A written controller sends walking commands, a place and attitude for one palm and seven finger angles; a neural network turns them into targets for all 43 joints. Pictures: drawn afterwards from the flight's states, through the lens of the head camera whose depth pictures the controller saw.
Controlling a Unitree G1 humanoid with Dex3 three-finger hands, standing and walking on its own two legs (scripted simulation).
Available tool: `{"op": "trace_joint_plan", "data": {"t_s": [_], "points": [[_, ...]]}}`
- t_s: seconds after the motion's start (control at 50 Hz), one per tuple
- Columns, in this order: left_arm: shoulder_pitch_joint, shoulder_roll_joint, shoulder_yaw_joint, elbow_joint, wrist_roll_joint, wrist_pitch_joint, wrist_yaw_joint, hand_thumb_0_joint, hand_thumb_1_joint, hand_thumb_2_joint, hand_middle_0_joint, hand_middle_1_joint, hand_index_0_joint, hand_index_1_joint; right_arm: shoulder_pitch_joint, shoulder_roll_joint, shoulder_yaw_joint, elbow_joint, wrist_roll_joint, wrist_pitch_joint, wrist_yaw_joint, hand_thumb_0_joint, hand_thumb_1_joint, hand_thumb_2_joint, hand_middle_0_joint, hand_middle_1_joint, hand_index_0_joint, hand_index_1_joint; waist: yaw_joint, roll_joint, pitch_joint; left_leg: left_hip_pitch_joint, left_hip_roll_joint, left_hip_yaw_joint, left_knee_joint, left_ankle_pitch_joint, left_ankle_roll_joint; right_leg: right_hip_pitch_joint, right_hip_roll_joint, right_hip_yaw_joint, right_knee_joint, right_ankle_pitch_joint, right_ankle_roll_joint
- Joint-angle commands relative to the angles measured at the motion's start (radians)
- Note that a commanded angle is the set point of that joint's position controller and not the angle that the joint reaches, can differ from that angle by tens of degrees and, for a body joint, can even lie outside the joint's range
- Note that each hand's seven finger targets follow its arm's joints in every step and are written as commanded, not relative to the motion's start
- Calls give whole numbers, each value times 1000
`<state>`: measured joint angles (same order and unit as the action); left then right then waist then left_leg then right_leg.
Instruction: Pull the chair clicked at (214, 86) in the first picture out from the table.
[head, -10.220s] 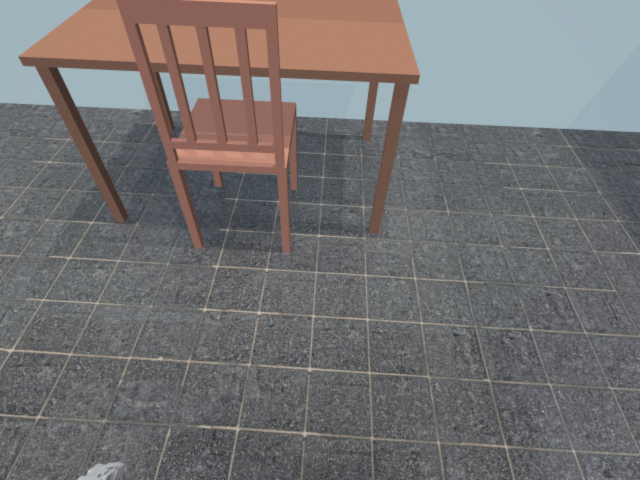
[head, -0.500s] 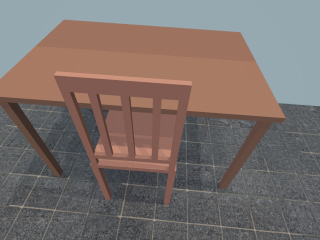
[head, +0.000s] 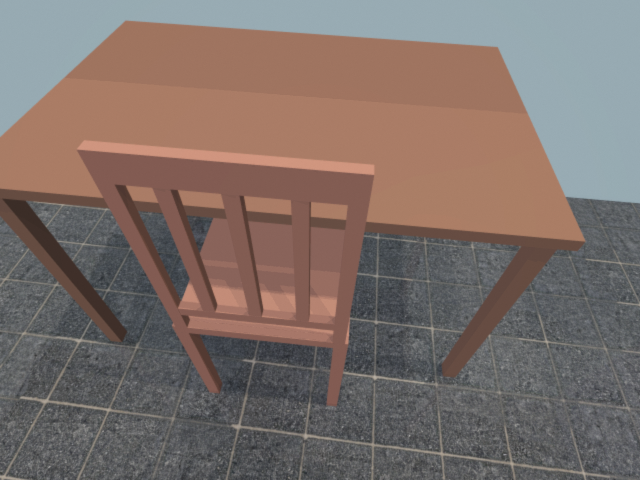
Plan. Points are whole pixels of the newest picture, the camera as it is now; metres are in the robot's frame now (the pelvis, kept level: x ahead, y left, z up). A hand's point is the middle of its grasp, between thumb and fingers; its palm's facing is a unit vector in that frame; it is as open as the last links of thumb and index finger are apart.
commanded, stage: come to a stop and stand still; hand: left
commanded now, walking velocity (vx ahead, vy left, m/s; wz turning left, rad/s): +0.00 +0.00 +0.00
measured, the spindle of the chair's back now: (246, 263) +0.46 +0.17 -0.07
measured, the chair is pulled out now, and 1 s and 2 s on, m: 0.00 0.00 0.00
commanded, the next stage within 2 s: look again from close up in 0.86 s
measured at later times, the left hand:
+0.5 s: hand out of the picture -0.02 +0.25 -0.17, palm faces -0.02 -0.97 -0.24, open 7.4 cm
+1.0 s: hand out of the picture -0.05 +0.22 -0.18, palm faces -0.01 -0.99 -0.16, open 7.4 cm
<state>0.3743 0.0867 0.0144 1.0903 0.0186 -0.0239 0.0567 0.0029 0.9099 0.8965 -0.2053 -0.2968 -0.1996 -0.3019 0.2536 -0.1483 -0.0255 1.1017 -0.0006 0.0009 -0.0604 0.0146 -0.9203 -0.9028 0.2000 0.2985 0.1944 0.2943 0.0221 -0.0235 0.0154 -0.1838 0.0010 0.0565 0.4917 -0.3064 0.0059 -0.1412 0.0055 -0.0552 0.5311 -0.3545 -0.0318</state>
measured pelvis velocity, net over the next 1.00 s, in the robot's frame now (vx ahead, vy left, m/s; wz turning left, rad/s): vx -0.03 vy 0.06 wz -0.03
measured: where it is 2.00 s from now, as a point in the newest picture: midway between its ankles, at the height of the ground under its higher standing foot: outside the picture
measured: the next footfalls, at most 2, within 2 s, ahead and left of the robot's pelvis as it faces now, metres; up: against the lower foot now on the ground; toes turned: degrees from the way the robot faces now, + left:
none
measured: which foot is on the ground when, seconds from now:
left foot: down 0.00-1.00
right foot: down 0.00-1.00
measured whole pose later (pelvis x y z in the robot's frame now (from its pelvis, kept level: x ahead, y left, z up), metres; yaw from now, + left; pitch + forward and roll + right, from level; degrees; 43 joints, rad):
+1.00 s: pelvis -0.03 +0.06 +0.00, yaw -1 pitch +0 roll +0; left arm 0.32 0.14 -0.02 1.11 0.01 -0.01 0.04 0.00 0.91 0.90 -0.20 -0.30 -0.20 -0.30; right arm 0.26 -0.15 0.01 1.13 0.00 -0.02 -0.03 0.01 -0.92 -0.90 0.20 0.30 0.20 0.29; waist 0.00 -0.03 0.03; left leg -0.21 -0.09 0.07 0.41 -0.21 0.10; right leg -0.12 -0.06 0.00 0.43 -0.31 0.04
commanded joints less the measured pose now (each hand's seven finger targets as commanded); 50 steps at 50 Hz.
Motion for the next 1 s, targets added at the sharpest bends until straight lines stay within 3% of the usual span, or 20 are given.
{"op": "trace_joint_plan", "data": {"t_s": [0.0,0.02,0.04,0.06,0.08,0.1,0.14,0.16,0.18,0.2,0.22,0.24,0.26,0.28,0.34,0.38,0.58,0.7,0.88,0.98], "points": [[91,137,19,-33,2,1,8,0,900,900,-200,-300,-200,-300,72,-69,-2,-42,-1,-8,8,0,-900,-900,200,300,200,300,-9,13,-3,81,107,-93,-29,481,31,-59,-146,115,-71,533,-19],[133,180,23,-21,14,-29,35,0,900,900,-200,-300,-200,-300,-62,-119,-14,-141,2,-15,21,0,-900,-900,200,300,200,300,18,-47,68,-42,88,-17,247,442,1,-100,-169,187,-142,1007,60],[126,217,33,-76,16,-36,26,0,900,900,-200,-300,-200,-300,-33,-58,-9,-192,-3,-14,37,0,-900,-900,200,300,200,300,2,-166,25,-228,11,-39,298,-32,21,80,-238,240,-77,1251,22],[91,228,36,-92,18,-45,23,0,900,900,-200,-300,-200,-300,-29,-70,-16,-196,-12,-9,42,0,-900,-900,200,300,200,300,-12,-171,-65,-274,18,-26,307,-104,25,182,-274,217,-37,1371,-17],[89,203,27,-112,16,-46,18,0,900,900,-200,-300,-200,-300,-39,-70,-11,-211,-6,-12,43,0,-900,-900,200,300,200,300,-12,-148,-119,-257,16,-38,286,-123,25,211,-261,200,-10,1317,-72],[55,207,26,-132,14,-44,16,0,900,900,-200,-300,-200,-300,-39,-70,-8,-214,-3,-16,43,0,-900,-900,200,300,200,300,-27,-82,-129,-217,1,-20,212,-106,23,200,-248,184,19,1252,-99],[-13,223,19,-161,-2,-28,13,0,900,900,-200,-300,-200,-300,54,-79,-9,-182,-8,-17,41,0,-900,-900,200,300,200,300,-77,-2,-142,6,-4,-20,4,172,30,63,-175,129,107,936,-68],[-25,206,16,-174,-6,-19,8,0,900,900,-200,-300,-200,-300,75,-116,-12,-170,-15,-21,40,0,-900,-900,200,300,200,300,-68,67,-122,61,64,-76,31,404,56,-18,-121,89,127,681,-35],[-5,183,18,-180,-8,0,9,0,900,900,-200,-300,-200,-300,49,-145,-10,-184,-18,-13,36,0,-900,-900,200,300,200,300,-34,104,-72,4,151,-176,9,451,102,-68,-69,62,77,315,-12],[-8,166,7,-171,-2,14,8,0,900,900,-200,-300,-200,-300,-1,-152,-3,-196,-16,-11,34,0,-900,-900,200,300,200,300,-15,190,22,-79,172,-234,-50,393,127,-81,-34,39,42,33,2],[5,168,3,-161,3,23,3,0,900,900,-200,-300,-200,-300,-40,-146,1,-209,-15,-10,35,0,-900,-900,200,300,200,300,3,179,96,-156,165,-260,-96,247,130,-83,-26,38,8,-46,1],[7,176,0,-153,4,27,-2,0,900,900,-200,-300,-200,-300,-56,-149,4,-216,-16,-8,39,0,-900,-900,200,300,200,300,7,128,141,-206,145,-264,-128,83,119,-83,-31,52,-29,-38,-5],[8,183,0,-151,6,24,-6,0,900,900,-200,-300,-200,-300,-64,-142,2,-218,-16,-7,42,0,-900,-900,200,300,200,300,12,91,161,-227,119,-249,-137,-2,105,-88,-42,72,-64,-19,-12],[-6,194,-1,-154,5,23,-9,0,900,900,-200,-300,-200,-300,-51,-150,2,-218,-16,-6,45,0,-900,-900,200,300,200,300,-4,58,141,-201,102,-236,-151,-79,86,-101,-51,87,-80,-36,-18],[-24,207,2,-165,4,26,-15,0,900,900,-200,-300,-200,-300,-22,-169,-5,-202,-19,-5,51,0,-900,-900,200,300,200,300,-15,86,105,-172,110,-256,-237,-250,76,-120,-46,71,-66,-72,-9],[-9,208,4,-165,8,25,-17,0,900,900,-200,-300,-200,-300,-20,-171,-7,-200,-18,-8,52,0,-900,-900,200,300,200,300,-7,54,71,-176,115,-267,-257,-260,81,-88,-46,65,-62,-52,-5],[18,201,-11,-97,-1,7,-18,0,900,900,-200,-300,-200,-300,26,-153,12,-111,-6,-31,46,0,-900,-900,200,300,200,300,-12,22,20,-50,95,-213,-218,6,69,-72,-93,95,-138,69,1],[33,190,-18,-39,-6,6,-13,0,900,900,-200,-300,-200,-300,53,-141,21,-49,-1,-40,38,0,-900,-900,200,300,200,300,-17,46,15,9,88,-183,-186,184,61,-57,-101,90,-140,131,12],[46,163,-22,2,-5,7,-7,0,900,900,-200,-300,-200,-300,53,-121,23,-8,1,-40,31,0,-900,-900,200,300,200,300,-15,32,55,11,88,-164,-183,205,61,-63,-107,91,-152,145,16],[47,156,-20,7,-5,7,-5,0,900,900,-200,-300,-200,-300,56,-114,23,-1,0,-44,28,0,-900,-900,200,300,200,300,-15,19,35,41,89,-157,-165,285,61,-56,-110,92,-145,180,17]]}}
